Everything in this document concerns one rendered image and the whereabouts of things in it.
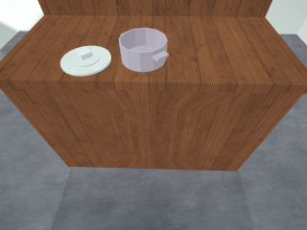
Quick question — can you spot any table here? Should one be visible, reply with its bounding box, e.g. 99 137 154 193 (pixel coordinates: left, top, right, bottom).
0 0 307 172

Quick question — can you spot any pot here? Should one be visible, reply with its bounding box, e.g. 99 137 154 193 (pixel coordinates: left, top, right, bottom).
118 28 169 72

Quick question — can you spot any knob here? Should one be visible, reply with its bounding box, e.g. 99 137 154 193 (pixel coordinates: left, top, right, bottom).
76 47 93 60

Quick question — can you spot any lid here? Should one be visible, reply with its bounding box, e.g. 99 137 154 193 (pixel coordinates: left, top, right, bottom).
60 45 111 77

